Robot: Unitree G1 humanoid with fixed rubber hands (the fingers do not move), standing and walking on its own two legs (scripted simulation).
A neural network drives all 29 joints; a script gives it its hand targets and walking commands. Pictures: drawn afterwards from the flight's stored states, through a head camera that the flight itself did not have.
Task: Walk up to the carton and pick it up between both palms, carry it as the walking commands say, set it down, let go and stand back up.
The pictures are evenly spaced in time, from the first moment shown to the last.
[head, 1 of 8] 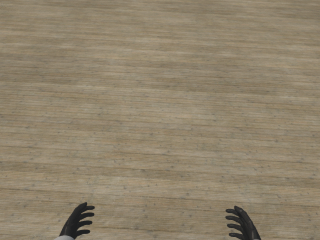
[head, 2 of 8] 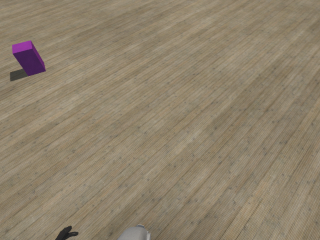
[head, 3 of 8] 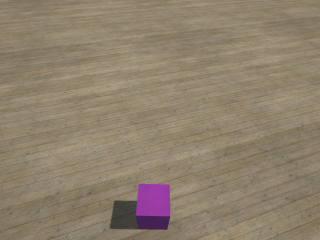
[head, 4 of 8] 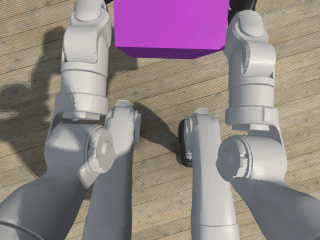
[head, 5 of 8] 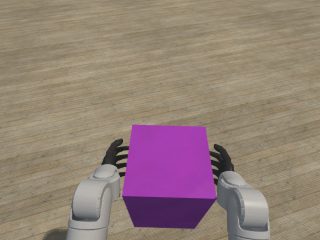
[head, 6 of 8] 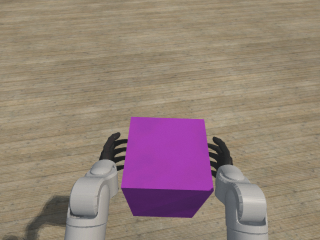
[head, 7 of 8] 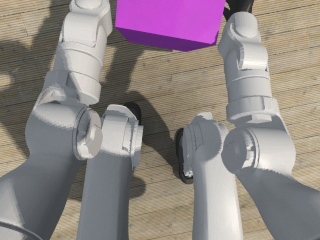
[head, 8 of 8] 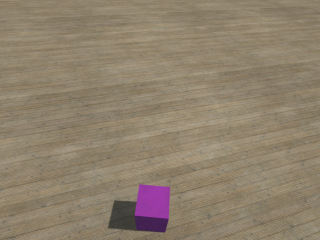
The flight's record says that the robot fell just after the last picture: no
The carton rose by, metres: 0.68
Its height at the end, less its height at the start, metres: +0.00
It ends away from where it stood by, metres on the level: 1.72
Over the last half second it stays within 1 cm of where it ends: yes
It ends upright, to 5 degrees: yes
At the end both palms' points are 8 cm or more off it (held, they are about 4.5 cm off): yes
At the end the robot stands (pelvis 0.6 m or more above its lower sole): yes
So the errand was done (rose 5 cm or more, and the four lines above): yes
